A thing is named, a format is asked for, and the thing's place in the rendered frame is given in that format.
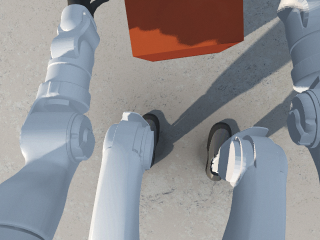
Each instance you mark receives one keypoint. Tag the left robot hand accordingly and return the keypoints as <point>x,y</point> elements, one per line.
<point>90,6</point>

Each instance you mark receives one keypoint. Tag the carton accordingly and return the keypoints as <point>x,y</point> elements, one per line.
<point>171,29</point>

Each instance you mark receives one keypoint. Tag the robot right shin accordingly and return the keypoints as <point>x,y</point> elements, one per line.
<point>218,161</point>

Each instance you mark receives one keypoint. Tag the robot left upper arm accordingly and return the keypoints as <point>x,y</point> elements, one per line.
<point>33,200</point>

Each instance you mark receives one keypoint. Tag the robot right foot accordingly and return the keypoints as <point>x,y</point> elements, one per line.
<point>218,135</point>

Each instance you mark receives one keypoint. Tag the left robot forearm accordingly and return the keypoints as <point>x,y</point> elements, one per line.
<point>69,71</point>

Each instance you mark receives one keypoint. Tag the right robot forearm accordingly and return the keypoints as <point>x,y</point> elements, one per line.
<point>301,19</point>

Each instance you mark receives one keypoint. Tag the robot right upper arm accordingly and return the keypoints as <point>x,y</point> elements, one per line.
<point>303,123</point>

